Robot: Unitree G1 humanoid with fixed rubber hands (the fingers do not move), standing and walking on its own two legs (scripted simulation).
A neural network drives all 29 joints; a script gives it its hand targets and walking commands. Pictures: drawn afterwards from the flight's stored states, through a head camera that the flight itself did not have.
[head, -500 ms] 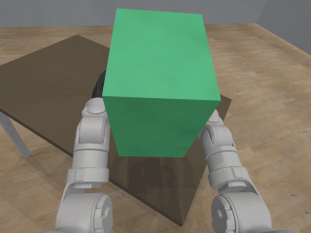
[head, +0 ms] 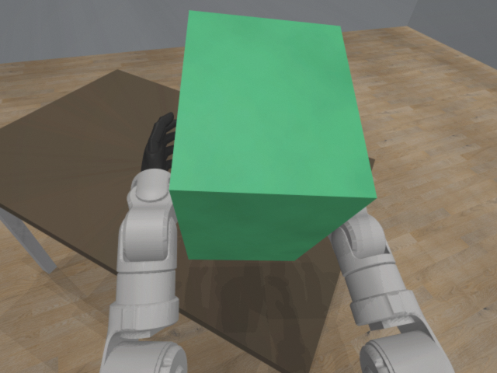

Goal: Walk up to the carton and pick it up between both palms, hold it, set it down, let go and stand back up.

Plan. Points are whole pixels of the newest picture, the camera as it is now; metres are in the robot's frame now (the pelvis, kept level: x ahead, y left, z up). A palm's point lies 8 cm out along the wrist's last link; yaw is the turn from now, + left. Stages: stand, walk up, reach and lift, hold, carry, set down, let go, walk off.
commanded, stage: reach and lift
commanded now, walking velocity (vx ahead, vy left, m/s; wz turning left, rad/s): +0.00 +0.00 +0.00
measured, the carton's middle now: (252, 161) +0.33 -0.01 +0.21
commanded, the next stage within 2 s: hold in 0.20 s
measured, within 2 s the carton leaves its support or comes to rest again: neither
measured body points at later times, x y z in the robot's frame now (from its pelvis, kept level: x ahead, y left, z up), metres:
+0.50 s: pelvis -0.01 +0.00 +0.00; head -0.04 -0.01 +0.45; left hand +0.36 +0.11 +0.18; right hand +0.36 -0.15 +0.17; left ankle +0.03 +0.12 -0.75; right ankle -0.02 -0.11 -0.75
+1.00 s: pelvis -0.01 +0.01 +0.00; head -0.01 +0.03 +0.45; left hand +0.36 +0.14 +0.19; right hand +0.37 -0.12 +0.18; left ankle +0.03 +0.12 -0.75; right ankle -0.02 -0.11 -0.75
